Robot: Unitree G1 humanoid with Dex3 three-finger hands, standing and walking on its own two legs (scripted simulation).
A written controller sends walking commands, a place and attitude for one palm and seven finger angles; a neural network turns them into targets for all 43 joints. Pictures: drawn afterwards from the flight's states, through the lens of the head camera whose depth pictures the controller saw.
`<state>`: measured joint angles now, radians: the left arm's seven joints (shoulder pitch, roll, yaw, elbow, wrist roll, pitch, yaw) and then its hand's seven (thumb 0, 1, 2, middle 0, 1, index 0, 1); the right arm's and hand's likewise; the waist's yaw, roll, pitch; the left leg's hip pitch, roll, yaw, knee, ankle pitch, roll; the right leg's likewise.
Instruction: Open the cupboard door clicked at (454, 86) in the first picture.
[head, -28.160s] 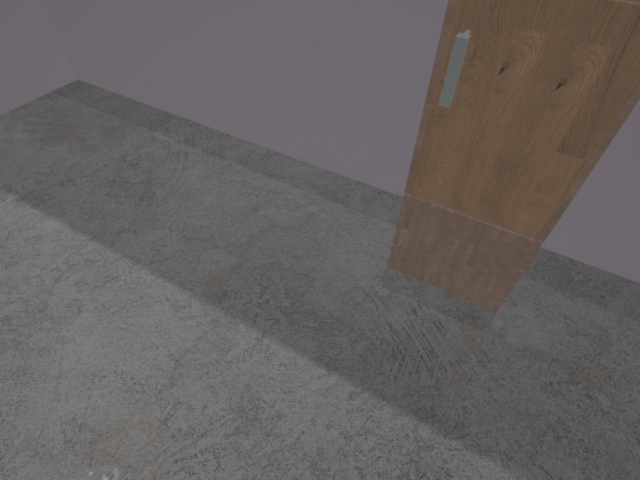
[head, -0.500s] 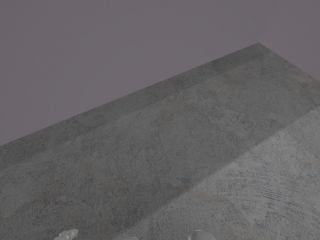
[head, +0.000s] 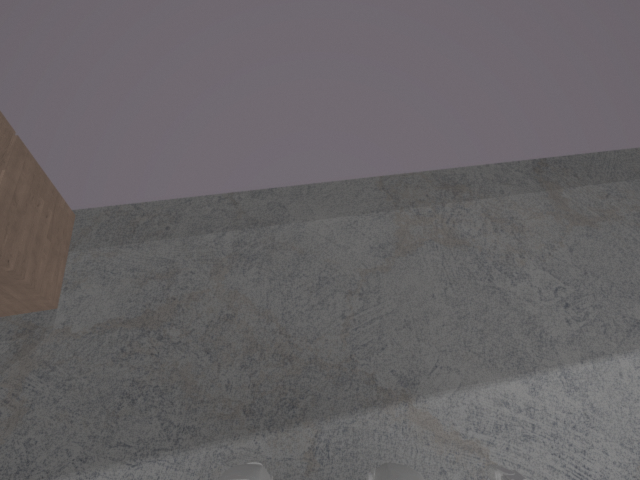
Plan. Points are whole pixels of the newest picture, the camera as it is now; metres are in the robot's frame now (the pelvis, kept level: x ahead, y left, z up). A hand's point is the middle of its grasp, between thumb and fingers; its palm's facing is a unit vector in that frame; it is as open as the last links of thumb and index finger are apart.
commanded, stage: turn to face it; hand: left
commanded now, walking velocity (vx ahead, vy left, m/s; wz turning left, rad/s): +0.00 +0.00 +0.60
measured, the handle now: out of the picture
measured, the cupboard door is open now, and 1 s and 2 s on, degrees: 42 42 42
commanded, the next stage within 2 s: take the last steps up to it in 1.54 s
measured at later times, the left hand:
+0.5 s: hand out of the picture +0.01 +0.16 -0.14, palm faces +0.30 -0.92 -0.24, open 7.4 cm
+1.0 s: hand out of the picture +0.01 +0.20 -0.14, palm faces +0.55 -0.77 -0.31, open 7.4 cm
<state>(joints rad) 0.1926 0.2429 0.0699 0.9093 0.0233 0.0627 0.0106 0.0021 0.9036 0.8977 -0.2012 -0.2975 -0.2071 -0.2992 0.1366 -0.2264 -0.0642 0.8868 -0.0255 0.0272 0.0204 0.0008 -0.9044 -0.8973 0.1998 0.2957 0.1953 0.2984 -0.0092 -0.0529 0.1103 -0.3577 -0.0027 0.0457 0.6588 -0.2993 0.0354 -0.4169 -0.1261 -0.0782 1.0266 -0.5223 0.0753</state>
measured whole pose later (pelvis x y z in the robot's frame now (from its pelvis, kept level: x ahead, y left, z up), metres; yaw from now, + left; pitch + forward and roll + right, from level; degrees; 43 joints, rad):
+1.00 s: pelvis +0.03 -0.05 +0.01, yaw +35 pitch +1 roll +0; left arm 0.13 0.24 0.06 0.85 0.02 0.01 0.01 0.00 0.91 0.90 -0.20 -0.30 -0.20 -0.30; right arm 0.20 -0.23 -0.08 0.93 -0.02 0.06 0.01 0.00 -0.90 -0.90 0.20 0.30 0.20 0.30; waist -0.03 0.04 0.08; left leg -0.39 -0.06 -0.13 0.67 -0.35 -0.02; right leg -0.28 -0.03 -0.02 0.57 -0.32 0.02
